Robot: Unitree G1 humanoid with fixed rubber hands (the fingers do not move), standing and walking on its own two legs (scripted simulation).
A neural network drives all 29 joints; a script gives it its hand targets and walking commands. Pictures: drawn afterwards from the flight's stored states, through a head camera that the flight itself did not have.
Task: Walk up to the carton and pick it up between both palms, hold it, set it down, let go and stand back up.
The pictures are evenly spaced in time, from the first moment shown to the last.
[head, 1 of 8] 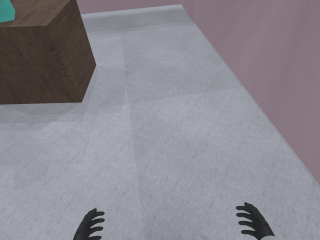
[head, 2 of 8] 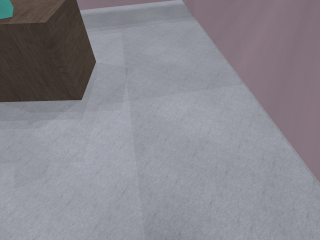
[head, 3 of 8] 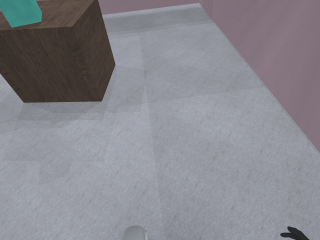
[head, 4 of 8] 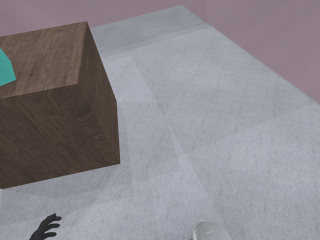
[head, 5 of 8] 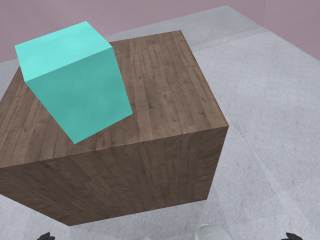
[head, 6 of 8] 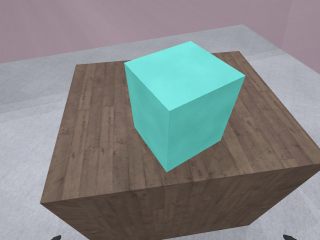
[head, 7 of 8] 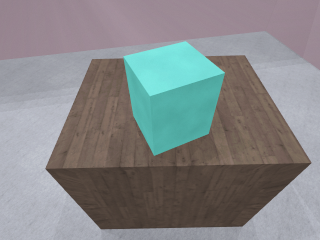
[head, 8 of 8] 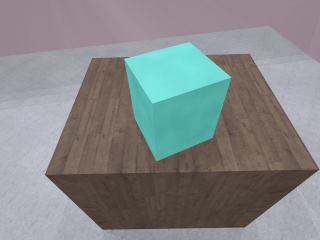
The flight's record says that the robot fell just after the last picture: no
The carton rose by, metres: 0.00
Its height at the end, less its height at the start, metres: +0.00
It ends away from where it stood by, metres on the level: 0.00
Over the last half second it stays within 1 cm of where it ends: yes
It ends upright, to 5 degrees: yes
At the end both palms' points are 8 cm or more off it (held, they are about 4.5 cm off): yes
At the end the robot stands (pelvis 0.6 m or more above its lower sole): yes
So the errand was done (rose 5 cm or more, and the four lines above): no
